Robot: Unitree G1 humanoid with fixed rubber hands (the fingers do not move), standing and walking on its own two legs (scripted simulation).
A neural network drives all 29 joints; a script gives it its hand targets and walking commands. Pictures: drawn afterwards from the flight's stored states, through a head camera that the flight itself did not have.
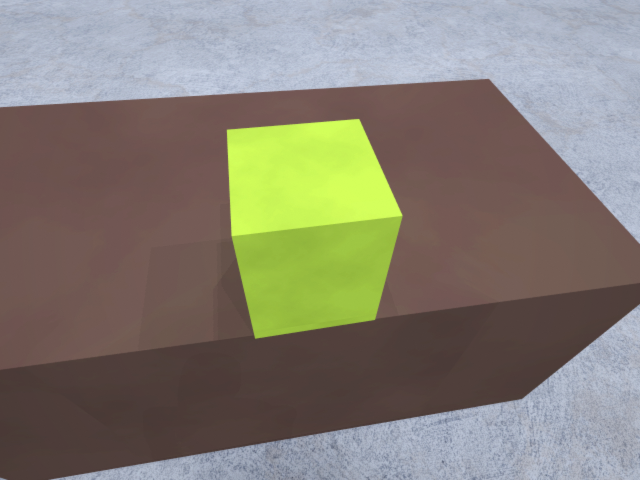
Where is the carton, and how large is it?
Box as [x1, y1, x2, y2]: [227, 119, 401, 338]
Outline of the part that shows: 358,119 227,130 231,233 255,338 374,319 399,227 401,213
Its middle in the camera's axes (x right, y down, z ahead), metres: -0.02 -0.01 +0.60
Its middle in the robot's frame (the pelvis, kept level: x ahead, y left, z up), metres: +0.46 +0.04 +0.02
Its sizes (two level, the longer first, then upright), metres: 0.210 0.200 0.250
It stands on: a pedestal, 0.66 m high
